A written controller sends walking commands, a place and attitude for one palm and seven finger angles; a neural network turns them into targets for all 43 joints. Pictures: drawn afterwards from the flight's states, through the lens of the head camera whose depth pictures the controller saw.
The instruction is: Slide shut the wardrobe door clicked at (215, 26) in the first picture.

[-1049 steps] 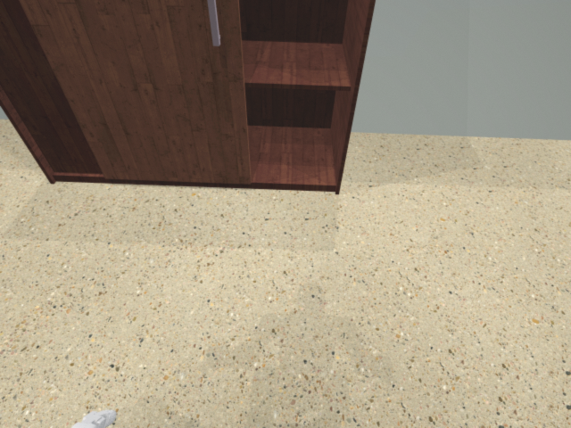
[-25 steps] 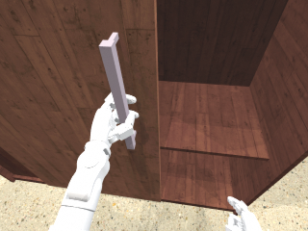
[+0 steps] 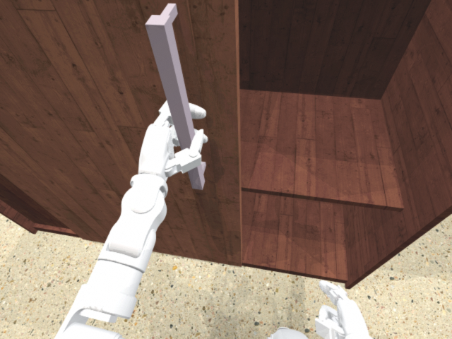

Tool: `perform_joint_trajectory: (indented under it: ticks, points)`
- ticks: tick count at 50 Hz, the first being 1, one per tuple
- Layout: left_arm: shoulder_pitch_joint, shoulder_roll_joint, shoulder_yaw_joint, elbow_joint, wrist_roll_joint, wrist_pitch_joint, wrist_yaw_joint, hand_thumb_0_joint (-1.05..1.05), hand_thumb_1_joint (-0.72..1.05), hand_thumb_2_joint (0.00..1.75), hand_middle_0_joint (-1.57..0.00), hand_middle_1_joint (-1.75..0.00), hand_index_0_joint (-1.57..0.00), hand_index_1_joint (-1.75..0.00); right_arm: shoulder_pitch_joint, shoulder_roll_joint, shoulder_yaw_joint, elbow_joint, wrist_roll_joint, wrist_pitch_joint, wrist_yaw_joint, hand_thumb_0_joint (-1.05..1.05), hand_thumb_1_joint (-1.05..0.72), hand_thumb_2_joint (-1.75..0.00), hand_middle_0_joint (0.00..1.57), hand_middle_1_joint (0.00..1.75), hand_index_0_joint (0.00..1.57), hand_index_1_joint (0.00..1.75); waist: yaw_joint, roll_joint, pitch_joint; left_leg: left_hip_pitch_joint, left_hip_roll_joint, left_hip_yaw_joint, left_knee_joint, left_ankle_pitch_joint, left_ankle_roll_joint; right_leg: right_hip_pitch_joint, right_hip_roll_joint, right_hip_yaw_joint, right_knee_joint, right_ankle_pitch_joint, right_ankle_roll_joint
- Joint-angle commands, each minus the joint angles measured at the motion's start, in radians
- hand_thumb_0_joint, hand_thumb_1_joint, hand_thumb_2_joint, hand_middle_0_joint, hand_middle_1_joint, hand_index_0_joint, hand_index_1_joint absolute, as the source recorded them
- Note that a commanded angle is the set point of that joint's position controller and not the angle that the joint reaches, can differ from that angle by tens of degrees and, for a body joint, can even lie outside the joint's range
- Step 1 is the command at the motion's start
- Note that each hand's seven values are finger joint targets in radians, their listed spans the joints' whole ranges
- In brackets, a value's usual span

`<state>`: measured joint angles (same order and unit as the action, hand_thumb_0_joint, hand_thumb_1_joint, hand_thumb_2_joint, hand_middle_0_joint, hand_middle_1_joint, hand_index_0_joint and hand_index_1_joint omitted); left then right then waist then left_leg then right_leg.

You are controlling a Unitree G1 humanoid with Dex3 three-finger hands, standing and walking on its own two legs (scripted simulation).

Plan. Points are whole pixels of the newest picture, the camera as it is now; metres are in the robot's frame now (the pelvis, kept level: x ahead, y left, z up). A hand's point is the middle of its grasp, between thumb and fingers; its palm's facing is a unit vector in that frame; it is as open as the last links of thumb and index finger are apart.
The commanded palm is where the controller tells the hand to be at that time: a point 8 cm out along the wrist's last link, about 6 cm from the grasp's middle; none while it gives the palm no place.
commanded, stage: step sideways, sliding the door along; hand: left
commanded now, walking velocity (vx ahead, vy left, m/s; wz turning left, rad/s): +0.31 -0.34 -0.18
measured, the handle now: (188, 119) +0.42 +0.09 +0.16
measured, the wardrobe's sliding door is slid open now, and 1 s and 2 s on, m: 0.43 0.27 0.00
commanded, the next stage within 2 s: none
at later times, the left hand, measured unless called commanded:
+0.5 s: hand (225, 153) +0.37 +0.03 +0.13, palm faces +0.11 -0.99 -0.05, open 6.1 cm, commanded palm +0.35 +0.01 +0.13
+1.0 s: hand (305, 161) +0.36 -0.10 +0.13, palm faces +0.23 -0.97 -0.05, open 6.3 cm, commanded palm +0.32 -0.12 +0.13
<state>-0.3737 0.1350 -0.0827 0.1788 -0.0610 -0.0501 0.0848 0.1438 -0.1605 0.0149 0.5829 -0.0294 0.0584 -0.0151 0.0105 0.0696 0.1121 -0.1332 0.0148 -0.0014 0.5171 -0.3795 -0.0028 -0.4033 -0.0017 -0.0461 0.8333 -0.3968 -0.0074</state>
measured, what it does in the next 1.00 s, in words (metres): steps to the right: right foot, then left foot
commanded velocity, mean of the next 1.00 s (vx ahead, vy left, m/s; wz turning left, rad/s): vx -0.02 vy -0.30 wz -0.24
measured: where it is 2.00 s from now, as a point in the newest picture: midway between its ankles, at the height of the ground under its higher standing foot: outside the picture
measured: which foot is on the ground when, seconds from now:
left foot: down 0.00-0.16, up 0.18-0.34, down 0.36-1.00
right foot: up 0.00-0.10, down 0.12-0.36, up 0.38-0.64, down 0.66-1.00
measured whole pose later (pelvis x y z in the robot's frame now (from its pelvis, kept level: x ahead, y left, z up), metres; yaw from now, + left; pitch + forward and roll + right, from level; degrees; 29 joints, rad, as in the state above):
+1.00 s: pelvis +0.04 -0.25 -0.02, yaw +1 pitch -4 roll -1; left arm -0.15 0.12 -0.01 -0.19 -0.05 -0.06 0.18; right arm 0.10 -0.22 -0.05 0.51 0.04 0.00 0.03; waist 0.10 0.06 0.23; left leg -0.23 0.31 0.03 0.70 -0.33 -0.08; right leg -0.32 -0.01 -0.07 0.71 -0.30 0.00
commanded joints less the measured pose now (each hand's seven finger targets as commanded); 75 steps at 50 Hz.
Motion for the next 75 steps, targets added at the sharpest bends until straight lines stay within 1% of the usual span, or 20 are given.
perform_joint_trajectory:
  ticks: [1,6,9,16,18,20,31,36,38,40,43,47,52,56,58,59,65,70,73,75]
  points:
    - [-0.471,-0.039,-0.093,-0.27,0.024,-0.104,-0.034,0.0,0.9,0.9,-0.45,-1.4,-0.45,-1.4,-0.1,-0.124,-0.029,-0.141,0.017,0.001,-0.031,0.0,-0.9,-0.9,0.2,0.3,0.2,0.3,-0.071,0.04,-0.333,0.286,0.283,-0.165,0.013,0.822,0.139,-0.04,0.015,-0.016,-0.079,0.055,-0.021]
    - [-0.501,-0.103,-0.172,-0.283,0.027,-0.112,-0.051,0.0,0.9,0.9,-0.45,-1.4,-0.45,-1.4,-0.166,-0.122,-0.024,-0.142,0.051,-0.002,-0.037,0.0,-0.9,-0.9,0.2,0.3,0.2,0.3,-0.034,-0.022,-0.29,-0.162,0.203,-0.025,0.235,0.427,0.082,0.439,-0.022,0.063,-0.299,0.292,-0.066]
    - [-0.456,-0.123,-0.173,-0.221,0.029,-0.123,-0.044,0.0,0.9,0.9,-0.45,-1.4,-0.45,-1.4,-0.12,-0.125,-0.061,-0.123,0.063,-0.034,-0.033,0.0,-0.9,-0.9,0.2,0.3,0.2,0.3,-0.026,-0.381,-0.287,-0.257,-0.016,-0.073,0.714,-0.203,0.0,0.316,-0.291,0.537,-0.618,0.221,-0.202]
    - [-0.539,-0.176,-0.263,-0.323,0.016,-0.196,-0.027,0.0,0.9,0.9,-0.45,-1.4,-0.45,-1.4,-0.145,-0.096,-0.041,-0.089,0.065,-0.08,-0.023,0.0,-0.9,-0.9,0.2,0.3,0.2,0.3,-0.074,-0.113,-0.36,0.129,0.042,0.058,-0.068,0.142,0.005,0.185,-0.137,0.157,-0.394,0.367,-0.11]
    - [-0.536,-0.194,-0.297,-0.386,-0.002,-0.204,-0.043,0.0,0.9,0.9,-0.45,-1.4,-0.45,-1.4,-0.132,-0.153,-0.073,-0.139,0.053,-0.088,-0.016,0.0,-0.9,-0.9,0.2,0.3,0.2,0.3,-0.067,0.192,-0.365,0.273,0.416,-0.332,-0.176,0.434,0.162,-0.09,-0.025,0.074,0.047,0.08,-0.018]
    - [-0.494,-0.168,-0.262,-0.409,0.012,-0.175,-0.056,0.0,0.9,0.9,-0.45,-1.4,-0.45,-1.4,-0.162,-0.172,-0.086,-0.172,0.06,-0.068,0.01,0.0,-0.9,-0.9,0.2,0.3,0.2,0.3,-0.02,0.029,-0.378,0.328,0.569,-0.41,-0.125,0.694,0.267,-0.217,-0.043,0.21,0.371,-0.069,-0.018]
    - [-0.362,-0.094,-0.245,-0.591,0.058,-0.152,-0.035,0.0,0.9,0.9,-0.45,-1.4,-0.45,-1.4,-0.13,-0.152,-0.059,-0.214,0.063,-0.043,0.03,0.0,-0.9,-0.9,0.2,0.3,0.2,0.3,-0.062,0.219,-0.348,0.331,0.31,0.084,0.214,0.934,0.037,0.103,0.0,-0.088,-0.313,0.291,0.018]
    - [-0.115,0.021,-0.128,-0.596,0.075,-0.143,0.004,0.0,0.9,0.9,-0.45,-1.4,-0.45,-1.4,-0.155,-0.117,-0.061,-0.193,0.081,-0.052,-0.013,0.0,-0.9,-0.9,0.2,0.3,0.2,0.3,-0.047,-0.334,-0.395,-0.125,0.073,0.067,0.384,0.036,-0.04,0.489,-0.22,0.178,-0.247,1.409,-0.115]
    - [-0.133,-0.032,-0.158,-0.663,0.064,-0.154,-0.005,0.0,0.9,0.9,-0.45,-1.4,-0.45,-1.4,-0.157,-0.084,-0.045,-0.184,0.063,-0.081,-0.011,0.0,-0.9,-0.9,0.2,0.3,0.2,0.3,-0.033,-0.3,-0.376,-0.115,0.101,0.062,0.187,-0.042,-0.015,0.407,-0.212,0.173,-0.23,1.231,-0.092]
    - [-0.159,-0.057,-0.188,-0.757,0.036,-0.174,-0.001,0.0,0.9,0.9,-0.45,-1.4,-0.45,-1.4,-0.159,-0.11,-0.062,-0.166,0.055,-0.097,-0.013,0.0,-0.9,-0.9,0.2,0.3,0.2,0.3,-0.057,-0.107,-0.417,0.105,0.216,0.024,-0.027,0.515,0.012,0.252,-0.14,0.068,-0.115,0.949,-0.004]
    - [-0.093,-0.122,-0.233,-0.756,0.05,-0.175,-0.019,0.0,0.9,0.9,-0.45,-1.4,-0.45,-1.4,-0.177,-0.164,-0.095,-0.216,0.048,-0.087,0.035,0.0,-0.9,-0.9,0.2,0.3,0.2,0.3,-0.027,0.177,-0.369,0.216,0.519,-0.153,-0.062,1.055,0.19,-0.047,-0.048,0.057,0.227,-0.129,0.031]
    - [-0.096,-0.111,-0.238,-0.715,0.051,-0.169,-0.004,0.0,0.9,0.9,-0.45,-1.4,-0.45,-1.4,-0.13,-0.138,-0.085,-0.228,0.081,-0.117,0.046,0.0,-0.9,-0.9,0.2,0.3,0.2,0.3,-0.032,0.186,-0.363,0.226,0.354,0.098,0.223,0.855,0.121,0.112,-0.026,0.002,-0.237,0.201,0.009]
    - [0.051,-0.033,-0.185,-0.679,0.063,-0.122,0.001,0.0,0.9,0.9,-0.45,-1.4,-0.45,-1.4,-0.146,-0.099,-0.075,-0.219,0.073,-0.111,0.018,0.0,-0.9,-0.9,0.2,0.3,0.2,0.3,-0.01,-0.397,-0.37,-0.188,0.048,0.051,0.478,-0.234,-0.023,0.324,-0.239,0.333,-0.361,0.978,-0.134]
    - [-0.096,-0.089,-0.252,-0.825,0.039,-0.171,0.003,0.0,0.9,0.9,-0.45,-1.4,-0.45,-1.4,-0.16,-0.106,-0.064,-0.168,0.061,-0.124,0.018,0.0,-0.9,-0.9,0.2,0.3,0.2,0.3,-0.073,-0.176,-0.4,0.047,0.129,0.055,-0.096,0.232,-0.006,0.259,-0.141,0.175,-0.131,0.862,-0.074]
    - [-0.023,-0.095,-0.257,-0.777,0.041,-0.186,-0.021,0.0,0.9,0.9,-0.45,-1.4,-0.45,-1.4,-0.165,-0.171,-0.105,-0.202,0.04,-0.1,0.027,0.0,-0.9,-0.9,0.2,0.3,0.2,0.3,-0.041,0.138,-0.393,0.235,0.525,-0.287,-0.129,0.955,0.164,-0.09,-0.033,0.067,0.192,0.006,0.023]
    - [0.016,-0.067,-0.22,-0.717,0.064,-0.175,-0.027,0.0,0.9,0.9,-0.45,-1.4,-0.45,-1.4,-0.151,-0.19,-0.104,-0.212,0.046,-0.086,0.043,0.0,-0.9,-0.9,0.2,0.3,0.2,0.3,-0.024,0.044,-0.43,0.211,0.564,-0.3,-0.139,0.83,0.22,-0.107,-0.018,0.116,0.365,-0.11,0.03]
    - [-0.09,-0.087,-0.23,-0.629,0.053,-0.128,-0.03,0.0,0.9,0.9,-0.45,-1.4,-0.45,-1.4,-0.122,-0.149,-0.068,-0.2,0.049,-0.068,0.046,0.0,-0.9,-0.9,0.2,0.3,0.2,0.3,-0.023,0.247,-0.302,0.202,0.425,0.072,-0.011,0.849,0.112,-0.078,-0.028,0.012,0.041,-0.039,0.018]
    - [-0.063,-0.018,-0.148,-0.642,0.056,-0.117,-0.025,0.0,0.9,0.9,-0.45,-1.4,-0.45,-1.4,-0.118,-0.13,-0.062,-0.206,0.079,-0.042,0.021,0.0,-0.9,-0.9,0.2,0.3,0.2,0.3,-0.029,0.047,-0.365,0.162,0.315,0.105,0.23,0.625,0.032,0.206,0.003,-0.057,-0.378,0.371,0.018]
    - [-0.066,0.076,-0.076,-0.663,0.059,-0.084,-0.001,0.0,0.9,0.9,-0.45,-1.4,-0.45,-1.4,-0.159,-0.063,-0.039,-0.186,0.073,-0.054,-0.004,0.0,-0.9,-0.9,0.2,0.3,0.2,0.3,-0.028,-0.397,-0.394,-0.214,0.037,0.123,0.504,-0.238,0.003,0.328,-0.258,0.332,-0.417,1.0,-0.154]
    - [-0.062,0.028,-0.092,-0.647,0.05,-0.071,0.013,0.0,0.9,0.9,-0.45,-1.4,-0.45,-1.4,-0.147,-0.091,-0.057,-0.152,0.051,-0.073,-0.02,0.0,-0.9,-0.9,0.2,0.3,0.2,0.3,-0.002,-0.486,-0.377,-0.278,0.053,0.046,0.522,-0.278,0.001,0.397,-0.25,0.314,-0.339,1.149,-0.198]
